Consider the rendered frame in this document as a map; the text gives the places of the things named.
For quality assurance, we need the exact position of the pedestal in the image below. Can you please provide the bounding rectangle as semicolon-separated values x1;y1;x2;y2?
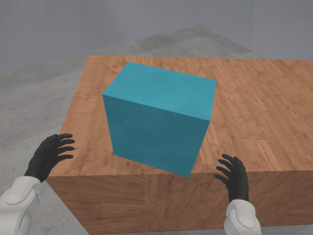
45;55;313;235

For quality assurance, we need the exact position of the carton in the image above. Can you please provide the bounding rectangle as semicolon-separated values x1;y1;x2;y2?
102;62;216;177

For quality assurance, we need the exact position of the left robot hand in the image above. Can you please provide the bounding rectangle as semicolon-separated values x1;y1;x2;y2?
24;133;75;183

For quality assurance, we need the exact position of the right robot hand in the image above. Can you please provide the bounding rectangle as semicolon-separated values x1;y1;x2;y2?
214;154;249;203

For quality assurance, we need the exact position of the robot left forearm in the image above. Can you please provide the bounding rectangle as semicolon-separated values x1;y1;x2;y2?
0;175;44;235

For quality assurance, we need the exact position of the robot right forearm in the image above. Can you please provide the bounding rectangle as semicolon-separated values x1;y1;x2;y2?
223;199;262;235

